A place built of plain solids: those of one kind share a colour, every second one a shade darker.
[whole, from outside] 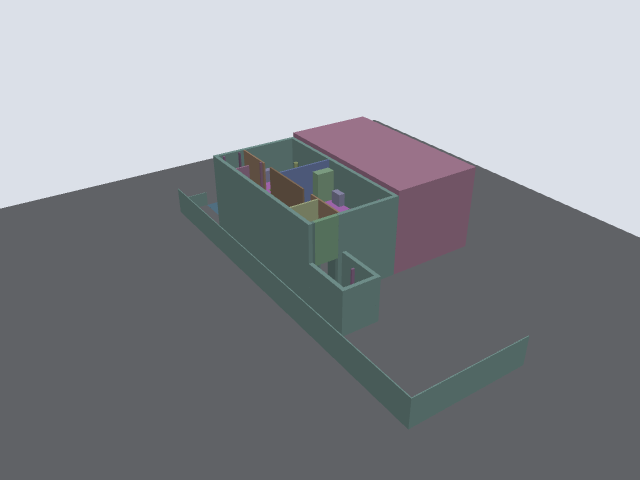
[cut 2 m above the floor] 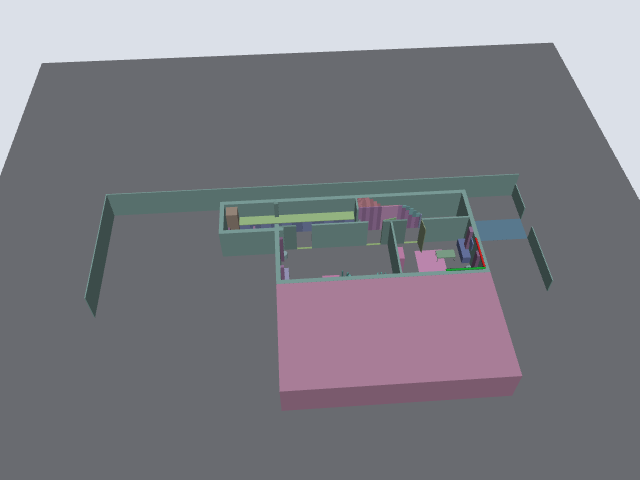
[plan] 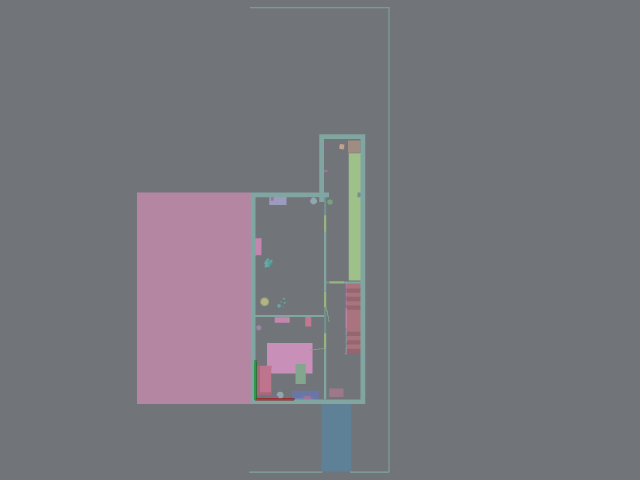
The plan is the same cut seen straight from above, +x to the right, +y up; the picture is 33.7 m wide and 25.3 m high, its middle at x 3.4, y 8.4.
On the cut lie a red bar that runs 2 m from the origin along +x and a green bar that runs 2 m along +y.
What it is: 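A semi-detached two-storey house, 5.5 m wide inside and 10.7 m deep with a one-storey outshot of 3.1 m behind the kitchen; a hall 1.80 m wide with a straight stair of 13 risers of 209 mm on goings of 224 mm and a flat half landing; a front room and a back room; upstairs three bedrooms and a bathroom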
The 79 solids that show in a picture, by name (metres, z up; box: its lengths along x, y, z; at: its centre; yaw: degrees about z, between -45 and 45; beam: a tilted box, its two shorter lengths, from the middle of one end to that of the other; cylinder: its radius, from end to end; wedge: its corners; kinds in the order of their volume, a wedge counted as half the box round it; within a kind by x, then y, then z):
{
 "neighbour_house_1": {"box": [6.0, 11.16, 5.58], "at": [-3.25, 5.33, 2.74]},
 "wall_1": {"box": [0.25, 11.16, 5.28], "at": [-0.13, 5.33, 2.59]},
 "wall_2": {"box": [3.85, 0.06, 1.05], "at": [1.61, -3.84, 0.47]},
 "wall_3": {"box": [3.61, 0.11, 2.63], "at": [1.81, 4.39, 1.26]},
 "wall_4": {"box": [4.13, 0.25, 5.28], "at": [1.81, 10.78, 2.59]},
 "wall_5": {"box": [6.03, 0.25, 5.28], "at": [2.77, -0.13, 2.59]},
 "wall_6": {"box": [7.38, 0.06, 1.85], "at": [3.38, 20.64, 0.88]},
 "wall_7": {"box": [0.25, 3.56, 2.93], "at": [3.49, 12.19, 1.41]},
 "wall_8": {"box": [0.11, 2.68, 2.63], "at": [3.67, 1.34, 1.26]},
 "wall_9": {"box": [0.11, 1.37, 2.63], "at": [3.67, 4.17, 1.26]},
 "wall_10": {"box": [0.11, 3.17, 2.63], "at": [3.67, 7.26, 1.26]},
 "wall_11": {"box": [0.11, 0.95, 2.63], "at": [3.67, 10.18, 1.26]},
 "wall_12": {"box": [2.42, 0.25, 2.93], "at": [4.57, 13.84, 1.41]},
 "wall_13": {"box": [0.88, 0.11, 2.63], "at": [5.09, 6.16, 1.26]},
 "wall_14": {"box": [0.4, 0.25, 5.28], "at": [5.58, 10.78, 2.59]},
 "wall_15": {"box": [0.25, 11.16, 5.28], "at": [5.66, 5.33, 2.59]},
 "wall_16": {"box": [0.25, 3.56, 2.93], "at": [5.66, 12.19, 1.41]},
 "wall_17": {"box": [2.08, 0.06, 1.05], "at": [6.03, -3.84, 0.47]},
 "wall_18": {"box": [0.06, 24.53, 1.85], "at": [7.04, 8.4, 0.88]},
 "tread_1": {"box": [0.73, 3.66, 0.23], "at": [5.17, 4.27, 0.09]},
 "tread_2": {"box": [0.73, 3.44, 0.44], "at": [5.17, 4.39, 0.2]},
 "tread_3": {"box": [0.73, 3.22, 0.65], "at": [5.17, 4.5, 0.3]},
 "tread_4": {"box": [0.73, 2.99, 0.86], "at": [5.17, 4.61, 0.41]},
 "tread_5": {"box": [0.73, 2.77, 1.06], "at": [5.17, 4.72, 0.51]},
 "tread_6": {"box": [0.73, 2.54, 1.27], "at": [5.17, 4.83, 0.62]},
 "tread_7": {"box": [0.73, 1.38, 1.48], "at": [5.17, 5.42, 0.72]},
 "tread_8": {"box": [0.73, 1.15, 1.69], "at": [5.17, 5.53, 0.83]},
 "tread_9": {"box": [0.73, 0.93, 1.9], "at": [5.17, 5.64, 0.93]},
 "tread_10": {"box": [0.73, 0.71, 2.11], "at": [5.17, 5.75, 1.03]},
 "tread_11": {"box": [0.73, 0.48, 2.32], "at": [5.17, 5.86, 1.14]},
 "tread_12": {"box": [0.73, 0.26, 2.53], "at": [5.17, 5.98, 1.24]},
 "upper_floor_rooms_1": {"box": [3.73, 10.67, 0.14], "at": [1.86, 5.33, 2.65]},
 "ground_1": {"box": [1.57, 3.56, 0.5], "at": [4.26, -2.03, -0.25]},
 "landing_wall_1": {"box": [0.11, 2.64, 2.65], "at": [3.67, 1.32, 3.9]},
 "landing_wall_2": {"box": [0.11, 3.76, 2.65], "at": [3.67, 5.27, 3.9]},
 "landing_wall_3": {"box": [0.11, 2.69, 2.65], "at": [3.67, 9.31, 3.9]},
 "wardrobe_bed_1": {"box": [1.2, 0.6, 2.05], "at": [0.67, 4.75, 3.69]},
 "kitchen_unit_1": {"box": [0.6, 0.61, 0.91], "at": [5.23, 9.01, 0.41]},
 "kitchen_unit_2": {"box": [0.6, 0.61, 0.91], "at": [5.23, 9.62, 0.41]},
 "kitchen_unit_3": {"box": [0.6, 0.61, 0.91], "at": [5.23, 11.45, 0.41]},
 "kitchen_unit_4": {"box": [0.6, 0.61, 0.91], "at": [5.23, 12.67, 0.41]},
 "bedrooms_wall_1": {"box": [3.61, 0.11, 2.65], "at": [1.81, 4.39, 3.9]},
 "back_wall_over_outshot_1": {"box": [1.5, 0.25, 2.65], "at": [4.63, 10.78, 3.9]},
 "shelf_1": {"box": [0.32, 0.9, 1.78], "at": [0.16, 8.05, 0.84]},
 "shelf_2": {"box": [0.8, 0.3, 1.98], "at": [1.41, 4.18, 0.94]},
 "dresser_1": {"box": [0.42, 0.8, 0.87], "at": [0.21, 5.75, 3.1]},
 "dresser_2": {"box": [0.9, 0.42, 0.92], "at": [1.18, 10.45, 0.41]},
 "dresser_3": {"box": [0.8, 0.42, 0.87], "at": [2.16, 0.21, 3.1]},
 "fridge_freezer_1": {"box": [0.65, 0.65, 1.85], "at": [5.2, 13.32, 0.88]},
 "sofa_1": {"box": [0.24, 1.56, 0.83], "at": [0.12, 1.0, 0.36]},
 "sofa_2": {"box": [0.65, 1.24, 0.37], "at": [0.51, 1.0, 0.24]},
 "bath_wall_1": {"box": [1.8, 0.11, 2.65], "at": [4.63, 8.7, 3.9]},
 "curtains_curtains_1": {"box": [0.17, 0.19, 2.38], "at": [0.88, 10.57, 1.24]},
 "curtains_curtains_2": {"box": [0.39, 0.19, 2.38], "at": [1.02, 0.09, 1.24]},
 "curtains_curtains_3": {"box": [0.39, 0.19, 2.38], "at": [2.73, 0.09, 1.24]},
 "curtains_curtains_4": {"box": [0.17, 0.19, 2.38], "at": [2.81, 10.57, 1.24]},
 "curtains_curtains_5": {"box": [0.19, 0.12, 1.48], "at": [3.7, 12.03, 1.68]},
 "tv_board_1": {"box": [1.4, 0.46, 0.55], "at": [2.63, 0.23, 0.23]},
 "box_wall_1": {"box": [0.15, 0.11, 2.65], "at": [3.8, 2.42, 3.9]},
 "box_wall_2": {"box": [0.88, 0.11, 2.65], "at": [5.09, 2.42, 3.9]},
 "laid_rug_front_room_1": {"box": [2.4, 1.6, 0.06], "at": [1.81, 2.17, -0.02]},
 "stair_guard_1": {"box": [0.04, 0.23, 1.02], "at": [4.78, 2.59, 0.46]},
 "stair_guard_2": {"box": [0.04, 0.23, 1.23], "at": [4.78, 2.81, 0.57]},
 "stair_guard_3": {"box": [0.04, 0.23, 1.44], "at": [4.78, 3.04, 0.67]},
 "stair_guard_4": {"box": [0.04, 0.23, 1.86], "at": [4.78, 3.48, 0.88]},
 "stair_guard_5": {"box": [0.04, 0.23, 2.07], "at": [4.78, 3.71, 0.98]},
 "stair_guard_6": {"box": [0.04, 0.23, 2.28], "at": [4.78, 4.87, 1.09]},
 "stair_guard_7": {"box": [0.04, 0.23, 2.49], "at": [4.78, 5.1, 1.19]},
 "stair_guard_8": {"box": [0.04, 0.23, 2.7], "at": [4.78, 5.32, 1.3]},
 "stair_guard_9": {"box": [0.04, 0.23, 2.9], "at": [4.78, 5.55, 1.4]},
 "stair_guard_10": {"box": [0.04, 0.23, 3.11], "at": [4.78, 5.77, 1.51]},
 "stair_guard_11": {"box": [0.04, 0.23, 3.32], "at": [4.78, 5.99, 1.61]},
 "worktop_1": {"box": [0.62, 6.7, 0.04], "at": [5.22, 9.62, 0.88]},
 "stair_guard_landing_1": {"box": [0.04, 1.02, 2.28], "at": [4.78, 4.29, 1.09]},
 "box_cardboard_1": {"box": [0.33, 0.58, 0.4], "at": [2.78, 4.13, 0.15]},
 "door_leaf_front_room_1": {"box": [0.78, 0.04, 2.05], "at": [3.23, 2.64, 0.97], "yaw": 6.7},
 "coffee_table_1": {"box": [0.54, 1.05, 0.07], "at": [2.38, 1.34, 0.36]},
 "laid_doormat_1": {"box": [0.75, 0.45, 0.06], "at": [4.26, 0.35, -0.02]},
 "threshold_1": {"box": [0.77, 0.12, 0.07], "at": [4.26, 6.16, -0.01]}
}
